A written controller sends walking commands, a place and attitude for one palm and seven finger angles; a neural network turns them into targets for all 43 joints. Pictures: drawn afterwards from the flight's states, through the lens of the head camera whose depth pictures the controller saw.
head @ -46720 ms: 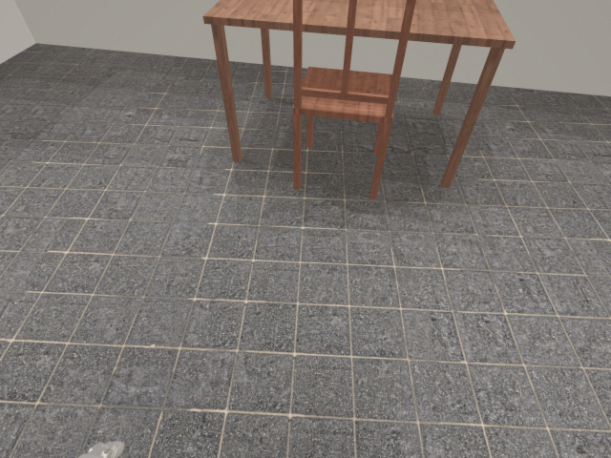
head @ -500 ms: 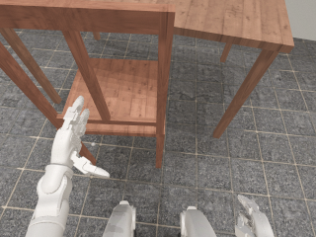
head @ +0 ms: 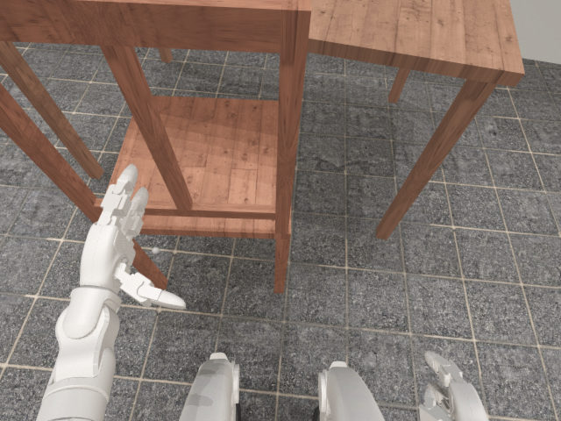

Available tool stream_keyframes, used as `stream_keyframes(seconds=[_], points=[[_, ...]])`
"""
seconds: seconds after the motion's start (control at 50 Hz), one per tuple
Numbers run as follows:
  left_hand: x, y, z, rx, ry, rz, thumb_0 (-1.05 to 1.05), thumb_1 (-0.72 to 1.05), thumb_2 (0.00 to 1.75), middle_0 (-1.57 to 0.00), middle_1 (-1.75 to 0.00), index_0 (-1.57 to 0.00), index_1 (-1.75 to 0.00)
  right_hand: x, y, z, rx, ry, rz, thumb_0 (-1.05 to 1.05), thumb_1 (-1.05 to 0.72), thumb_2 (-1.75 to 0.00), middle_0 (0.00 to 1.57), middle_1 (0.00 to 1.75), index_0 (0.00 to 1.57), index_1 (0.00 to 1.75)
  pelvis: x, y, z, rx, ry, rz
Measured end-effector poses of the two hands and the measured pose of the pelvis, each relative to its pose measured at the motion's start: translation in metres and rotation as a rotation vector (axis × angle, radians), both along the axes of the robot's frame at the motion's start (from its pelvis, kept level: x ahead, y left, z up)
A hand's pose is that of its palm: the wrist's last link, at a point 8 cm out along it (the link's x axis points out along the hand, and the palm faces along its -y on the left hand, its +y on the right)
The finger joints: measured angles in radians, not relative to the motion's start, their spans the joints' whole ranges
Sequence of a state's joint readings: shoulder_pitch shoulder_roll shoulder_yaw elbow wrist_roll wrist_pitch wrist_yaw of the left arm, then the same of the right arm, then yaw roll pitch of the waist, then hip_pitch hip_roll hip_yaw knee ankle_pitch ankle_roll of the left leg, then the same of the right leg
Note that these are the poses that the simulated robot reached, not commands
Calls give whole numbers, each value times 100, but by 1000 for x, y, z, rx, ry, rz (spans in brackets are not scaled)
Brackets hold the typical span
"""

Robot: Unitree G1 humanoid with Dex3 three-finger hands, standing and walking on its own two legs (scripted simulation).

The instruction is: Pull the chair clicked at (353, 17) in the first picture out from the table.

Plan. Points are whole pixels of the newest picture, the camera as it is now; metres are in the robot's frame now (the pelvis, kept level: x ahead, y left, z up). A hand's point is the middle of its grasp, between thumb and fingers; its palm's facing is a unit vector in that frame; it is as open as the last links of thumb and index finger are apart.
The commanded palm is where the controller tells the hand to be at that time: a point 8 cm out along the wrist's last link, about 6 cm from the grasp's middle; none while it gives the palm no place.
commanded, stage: aim the fingers beside a spindle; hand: left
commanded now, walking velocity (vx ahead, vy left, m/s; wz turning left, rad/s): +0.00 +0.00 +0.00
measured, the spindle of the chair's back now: (160, 147) +0.49 +0.19 +0.06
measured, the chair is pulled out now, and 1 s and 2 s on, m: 0.16 0.16 0.16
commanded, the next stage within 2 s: push the fingers through the gap in 0.20 s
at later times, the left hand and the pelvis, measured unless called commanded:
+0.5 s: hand (150, 247) +0.34 +0.18 +0.03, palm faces -0.05 -1.00 -0.04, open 16.9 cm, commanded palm +0.34 +0.23 +0.03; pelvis +0.00 +0.01 +0.00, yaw +0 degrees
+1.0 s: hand (161, 210) +0.40 +0.18 +0.03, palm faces -0.05 -1.00 -0.04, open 16.9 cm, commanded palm +0.39 +0.23 +0.03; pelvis +0.00 +0.01 +0.00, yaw -1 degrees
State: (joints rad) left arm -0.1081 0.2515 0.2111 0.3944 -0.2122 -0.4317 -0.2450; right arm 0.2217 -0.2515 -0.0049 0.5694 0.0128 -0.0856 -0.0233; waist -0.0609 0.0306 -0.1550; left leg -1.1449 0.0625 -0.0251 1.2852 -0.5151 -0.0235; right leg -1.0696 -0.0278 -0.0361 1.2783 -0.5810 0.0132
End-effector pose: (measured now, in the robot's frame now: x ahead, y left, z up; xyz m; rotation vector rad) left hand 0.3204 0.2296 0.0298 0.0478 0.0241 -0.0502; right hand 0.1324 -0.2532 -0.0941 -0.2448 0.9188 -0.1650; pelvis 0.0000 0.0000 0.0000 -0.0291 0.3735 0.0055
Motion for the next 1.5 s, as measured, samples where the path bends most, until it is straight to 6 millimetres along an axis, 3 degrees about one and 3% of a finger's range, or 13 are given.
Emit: stream_keyframes(seconds=[0.44,0.66,0.94,1.22,1.5], points=[[-3,9,1,-1,-14,6,-1,-50,30,-7,-8,-6,-8,9,13,3,2,-24,27,1,-90,-90,20,30,21,30,-1,7,-1,-10,-4,6],[29,-1,1,-7,-18,-19,-1,-50,30,-7,-8,-6,-8,-6,10,-4,-8,15,7,1,-90,-90,20,30,21,30,-5,8,-4,-12,5,3],[56,5,0,-2,-14,5,-1,-50,30,-7,-8,-6,-8,-37,4,-10,-10,121,-39,1,-90,-90,20,30,21,30,-4,8,-4,-10,22,-6],[92,-4,-1,-3,-15,0,-1,-50,30,-7,-8,-6,-8,-55,0,-15,-18,189,-63,1,-90,-90,20,30,21,30,-3,8,-6,-11,44,-9],[113,-2,-1,-1,-16,20,-1,-50,30,-7,-8,-6,-8,-69,0,-21,-8,251,-76,1,-90,-90,20,30,21,30,-3,7,-9,-10,59,-13]])
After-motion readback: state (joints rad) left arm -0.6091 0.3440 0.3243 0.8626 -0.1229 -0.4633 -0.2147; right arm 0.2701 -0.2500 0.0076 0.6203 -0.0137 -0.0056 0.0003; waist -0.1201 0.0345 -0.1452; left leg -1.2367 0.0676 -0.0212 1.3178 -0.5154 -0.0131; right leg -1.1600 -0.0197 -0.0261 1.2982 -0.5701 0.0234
